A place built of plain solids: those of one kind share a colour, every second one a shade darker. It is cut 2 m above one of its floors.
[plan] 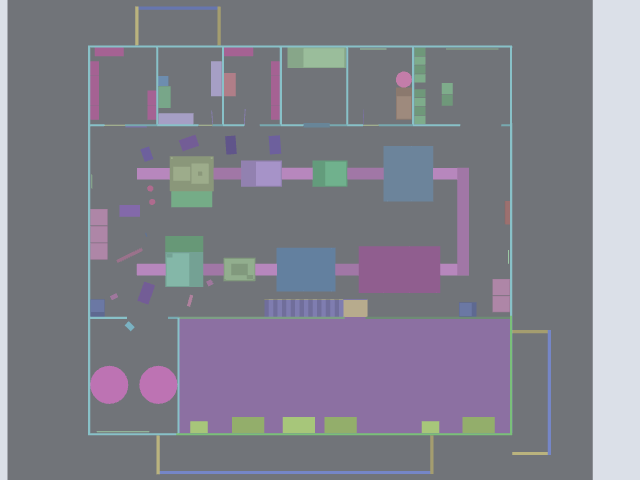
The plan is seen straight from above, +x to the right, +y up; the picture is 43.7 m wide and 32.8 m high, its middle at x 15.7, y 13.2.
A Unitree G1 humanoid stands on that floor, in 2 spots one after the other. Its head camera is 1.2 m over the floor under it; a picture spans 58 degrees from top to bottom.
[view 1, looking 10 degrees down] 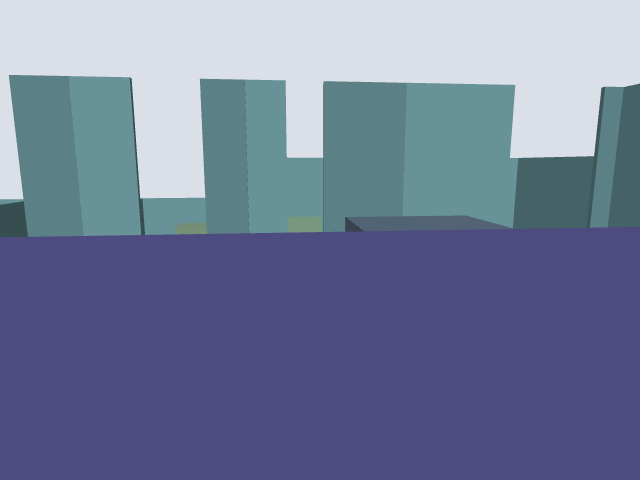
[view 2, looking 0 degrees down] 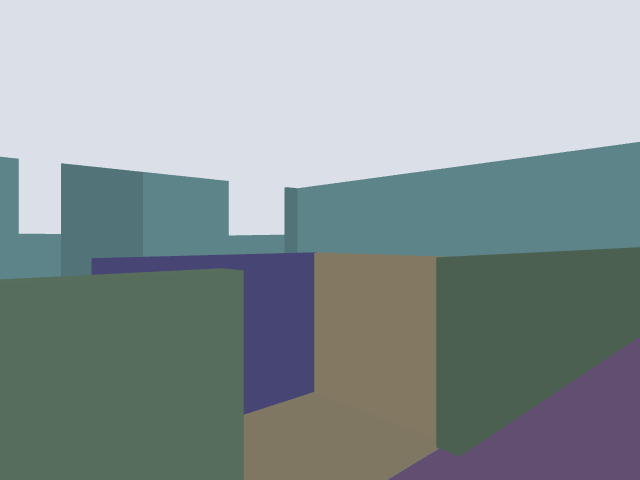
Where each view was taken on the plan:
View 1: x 18.30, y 8.54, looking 84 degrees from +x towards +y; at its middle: mezz_cheek_landing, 0.59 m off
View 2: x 16.60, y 6.58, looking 47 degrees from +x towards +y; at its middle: wall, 17.71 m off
